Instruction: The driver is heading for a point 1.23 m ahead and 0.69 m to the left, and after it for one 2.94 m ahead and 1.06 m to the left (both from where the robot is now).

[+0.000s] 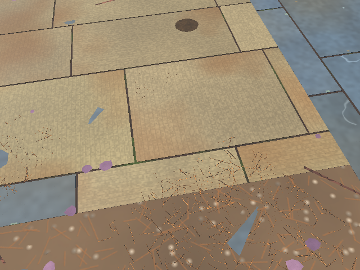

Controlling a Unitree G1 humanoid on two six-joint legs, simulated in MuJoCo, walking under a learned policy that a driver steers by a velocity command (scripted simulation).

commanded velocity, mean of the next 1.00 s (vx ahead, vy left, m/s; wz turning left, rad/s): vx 0.50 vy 0.00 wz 0.60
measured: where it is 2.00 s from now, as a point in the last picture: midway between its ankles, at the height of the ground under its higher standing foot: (85, 170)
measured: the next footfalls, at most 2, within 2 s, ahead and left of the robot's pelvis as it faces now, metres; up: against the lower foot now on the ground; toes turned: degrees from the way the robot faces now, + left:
left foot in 0.22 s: +0.26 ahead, +0.13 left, +0.00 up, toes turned +12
right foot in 0.78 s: +0.63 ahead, +0.08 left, +0.00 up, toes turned +29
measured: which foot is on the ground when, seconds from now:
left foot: up 0.00-0.20, down 0.22-0.78, up 0.80-1.00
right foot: down 0.00-0.22, up 0.24-0.76, down 0.78-1.00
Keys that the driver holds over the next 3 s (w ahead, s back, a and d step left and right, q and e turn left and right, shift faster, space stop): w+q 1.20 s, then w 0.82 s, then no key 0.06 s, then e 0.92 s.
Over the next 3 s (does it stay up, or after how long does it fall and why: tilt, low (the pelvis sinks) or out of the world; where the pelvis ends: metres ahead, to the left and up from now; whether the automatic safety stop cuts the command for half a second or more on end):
stays up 1.04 0.62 0.00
